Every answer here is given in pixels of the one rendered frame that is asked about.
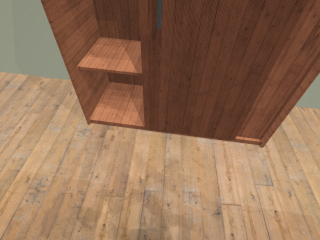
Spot wardrobe door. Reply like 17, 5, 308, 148
138, 0, 309, 140
237, 0, 320, 140

